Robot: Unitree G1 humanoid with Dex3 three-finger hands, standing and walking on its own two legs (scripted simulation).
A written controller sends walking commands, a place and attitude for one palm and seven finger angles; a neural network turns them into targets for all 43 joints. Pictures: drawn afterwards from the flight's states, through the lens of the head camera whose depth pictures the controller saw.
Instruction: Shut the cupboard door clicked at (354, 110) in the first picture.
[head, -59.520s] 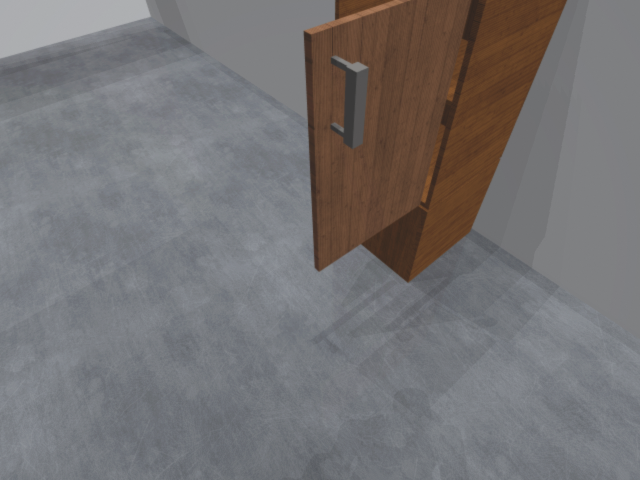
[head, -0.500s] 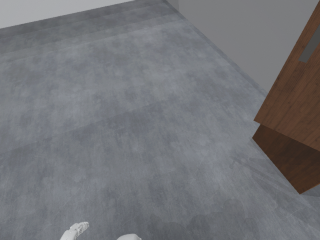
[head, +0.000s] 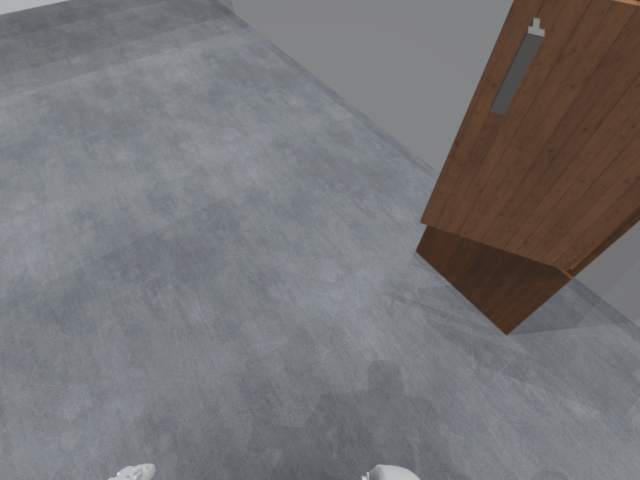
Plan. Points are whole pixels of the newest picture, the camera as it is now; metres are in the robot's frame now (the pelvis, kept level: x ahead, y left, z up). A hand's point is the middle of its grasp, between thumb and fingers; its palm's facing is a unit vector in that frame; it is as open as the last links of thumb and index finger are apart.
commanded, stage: turn to face it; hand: left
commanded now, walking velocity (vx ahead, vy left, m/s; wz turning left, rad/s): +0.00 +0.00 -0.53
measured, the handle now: (516, 66) +0.74 -0.28 +0.13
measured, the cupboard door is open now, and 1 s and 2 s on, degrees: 31 31 31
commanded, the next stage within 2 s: take the last steps up to it in 0.50 s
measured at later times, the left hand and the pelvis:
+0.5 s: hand out of the picture +0.14 +0.14 -0.17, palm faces -0.18 -0.96 -0.21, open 7.4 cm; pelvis +0.03 -0.02 +0.00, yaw -12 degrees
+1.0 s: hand (259, 400) +0.24 +0.10 -0.16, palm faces -0.41 -0.89 -0.20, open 7.4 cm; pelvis +0.09 -0.05 +0.00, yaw -22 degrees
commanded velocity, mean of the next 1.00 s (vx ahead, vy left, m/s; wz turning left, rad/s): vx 0.13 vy -0.06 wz -0.28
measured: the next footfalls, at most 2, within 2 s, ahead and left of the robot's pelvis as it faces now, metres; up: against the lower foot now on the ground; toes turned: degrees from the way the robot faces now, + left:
right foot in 0.16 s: +0.03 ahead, -0.14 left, +0.00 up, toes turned -9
left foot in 0.56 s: +0.12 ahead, +0.09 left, +0.00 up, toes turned -11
